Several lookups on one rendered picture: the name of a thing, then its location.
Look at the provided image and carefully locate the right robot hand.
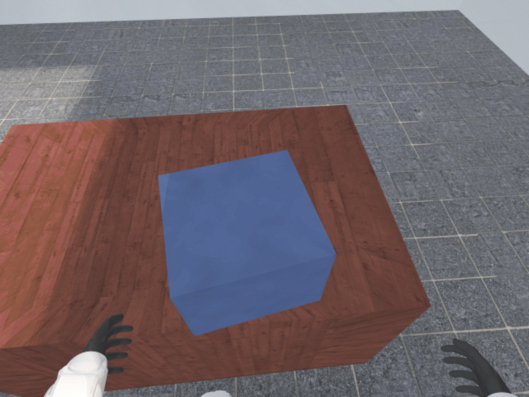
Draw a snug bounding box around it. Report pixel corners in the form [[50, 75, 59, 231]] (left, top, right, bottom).
[[441, 338, 511, 397]]

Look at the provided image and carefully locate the left robot forearm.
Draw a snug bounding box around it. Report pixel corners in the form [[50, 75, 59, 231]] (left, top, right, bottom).
[[44, 352, 108, 397]]

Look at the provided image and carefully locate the carton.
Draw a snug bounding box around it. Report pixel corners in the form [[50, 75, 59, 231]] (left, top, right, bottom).
[[158, 150, 336, 336]]

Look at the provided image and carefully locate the pedestal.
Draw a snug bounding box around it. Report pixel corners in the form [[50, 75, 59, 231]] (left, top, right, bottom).
[[0, 105, 431, 397]]

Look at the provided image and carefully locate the left robot hand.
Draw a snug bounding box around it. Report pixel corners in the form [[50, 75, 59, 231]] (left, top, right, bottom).
[[82, 313, 133, 375]]

